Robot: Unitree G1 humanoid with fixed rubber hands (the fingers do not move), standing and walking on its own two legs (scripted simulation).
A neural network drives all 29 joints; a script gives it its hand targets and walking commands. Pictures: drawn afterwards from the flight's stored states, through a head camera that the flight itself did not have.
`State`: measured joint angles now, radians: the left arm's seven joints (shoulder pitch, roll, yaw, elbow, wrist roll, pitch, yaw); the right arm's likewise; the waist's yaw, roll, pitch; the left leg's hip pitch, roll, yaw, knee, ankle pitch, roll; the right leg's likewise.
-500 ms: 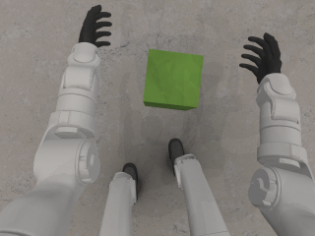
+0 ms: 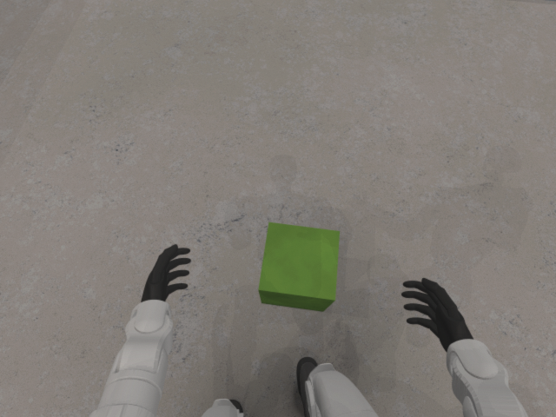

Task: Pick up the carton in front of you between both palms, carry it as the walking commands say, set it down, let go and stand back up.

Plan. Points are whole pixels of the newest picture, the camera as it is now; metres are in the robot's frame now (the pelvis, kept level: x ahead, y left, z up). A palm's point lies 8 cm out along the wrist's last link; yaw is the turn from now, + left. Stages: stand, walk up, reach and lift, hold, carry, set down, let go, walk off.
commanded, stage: let go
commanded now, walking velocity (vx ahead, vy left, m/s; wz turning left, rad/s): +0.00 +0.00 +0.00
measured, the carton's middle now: (297, 269) +0.45 -0.10 -0.62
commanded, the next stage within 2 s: stand in 0.84 s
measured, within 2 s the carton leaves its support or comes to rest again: neither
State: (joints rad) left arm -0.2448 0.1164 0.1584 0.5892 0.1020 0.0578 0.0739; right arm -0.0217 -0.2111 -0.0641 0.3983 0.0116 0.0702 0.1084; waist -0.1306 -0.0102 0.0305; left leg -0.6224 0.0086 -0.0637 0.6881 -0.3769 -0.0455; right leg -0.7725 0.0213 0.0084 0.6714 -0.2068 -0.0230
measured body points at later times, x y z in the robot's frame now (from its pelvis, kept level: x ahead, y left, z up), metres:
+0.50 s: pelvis +0.04 +0.05 +0.03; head +0.06 +0.05 +0.48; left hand +0.21 +0.28 -0.05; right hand +0.21 -0.19 -0.05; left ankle -0.03 +0.16 -0.71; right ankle +0.06 -0.10 -0.71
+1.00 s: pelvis +0.03 +0.02 +0.02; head +0.04 +0.00 +0.47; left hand +0.18 +0.30 -0.06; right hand +0.18 -0.25 -0.08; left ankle -0.03 +0.16 -0.71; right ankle +0.06 -0.10 -0.71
